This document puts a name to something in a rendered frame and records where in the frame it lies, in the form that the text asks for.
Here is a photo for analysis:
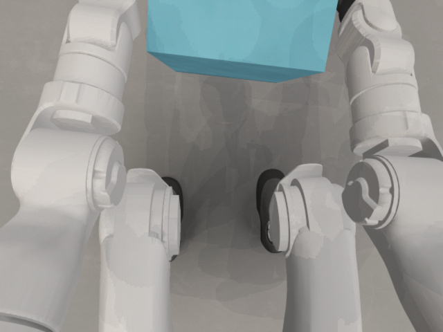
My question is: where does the robot left thigh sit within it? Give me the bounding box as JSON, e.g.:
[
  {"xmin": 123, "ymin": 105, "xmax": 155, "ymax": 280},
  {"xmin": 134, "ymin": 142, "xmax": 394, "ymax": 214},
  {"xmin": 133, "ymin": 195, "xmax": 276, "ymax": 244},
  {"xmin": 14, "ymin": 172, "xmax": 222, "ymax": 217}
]
[{"xmin": 98, "ymin": 183, "xmax": 181, "ymax": 332}]

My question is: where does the carton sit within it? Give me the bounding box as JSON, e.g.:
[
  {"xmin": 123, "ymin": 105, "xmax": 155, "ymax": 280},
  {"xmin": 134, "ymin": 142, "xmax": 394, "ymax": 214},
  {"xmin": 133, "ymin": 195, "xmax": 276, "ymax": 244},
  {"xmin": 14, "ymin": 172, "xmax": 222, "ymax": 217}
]
[{"xmin": 146, "ymin": 0, "xmax": 338, "ymax": 83}]

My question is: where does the right robot upper arm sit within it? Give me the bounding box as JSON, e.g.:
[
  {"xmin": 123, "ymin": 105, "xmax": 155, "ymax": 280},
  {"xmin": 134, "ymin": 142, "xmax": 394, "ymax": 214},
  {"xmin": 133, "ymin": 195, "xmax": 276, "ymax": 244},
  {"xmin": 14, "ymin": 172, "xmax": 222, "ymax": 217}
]
[{"xmin": 341, "ymin": 155, "xmax": 443, "ymax": 332}]

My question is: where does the robot left forearm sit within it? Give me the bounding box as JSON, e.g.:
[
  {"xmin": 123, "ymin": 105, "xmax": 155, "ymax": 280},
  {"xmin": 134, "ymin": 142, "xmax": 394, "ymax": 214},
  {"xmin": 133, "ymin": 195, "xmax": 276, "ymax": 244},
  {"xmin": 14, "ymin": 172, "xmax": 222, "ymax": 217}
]
[{"xmin": 11, "ymin": 0, "xmax": 141, "ymax": 194}]

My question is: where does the robot right forearm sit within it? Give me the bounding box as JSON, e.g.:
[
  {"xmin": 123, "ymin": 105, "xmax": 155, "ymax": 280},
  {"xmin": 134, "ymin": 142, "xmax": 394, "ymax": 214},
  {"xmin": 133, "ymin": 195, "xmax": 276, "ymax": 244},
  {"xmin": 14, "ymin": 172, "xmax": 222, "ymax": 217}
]
[{"xmin": 335, "ymin": 0, "xmax": 443, "ymax": 162}]

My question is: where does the right robot hand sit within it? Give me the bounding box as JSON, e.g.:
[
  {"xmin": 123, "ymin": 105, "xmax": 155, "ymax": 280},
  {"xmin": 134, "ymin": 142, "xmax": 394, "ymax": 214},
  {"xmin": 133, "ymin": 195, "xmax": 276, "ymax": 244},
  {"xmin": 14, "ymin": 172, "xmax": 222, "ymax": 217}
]
[{"xmin": 336, "ymin": 0, "xmax": 356, "ymax": 22}]

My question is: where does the left robot upper arm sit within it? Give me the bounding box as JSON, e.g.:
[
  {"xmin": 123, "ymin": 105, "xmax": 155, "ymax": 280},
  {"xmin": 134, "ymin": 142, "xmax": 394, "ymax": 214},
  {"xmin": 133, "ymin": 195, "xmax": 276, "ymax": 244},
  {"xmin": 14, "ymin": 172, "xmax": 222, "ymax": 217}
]
[{"xmin": 0, "ymin": 127, "xmax": 127, "ymax": 332}]

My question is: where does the right robot foot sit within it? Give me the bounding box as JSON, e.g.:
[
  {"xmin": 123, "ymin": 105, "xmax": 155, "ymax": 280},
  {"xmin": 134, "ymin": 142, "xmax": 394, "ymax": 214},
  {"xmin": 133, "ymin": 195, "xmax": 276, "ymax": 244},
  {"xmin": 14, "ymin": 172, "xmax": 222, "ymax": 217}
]
[{"xmin": 256, "ymin": 169, "xmax": 284, "ymax": 253}]

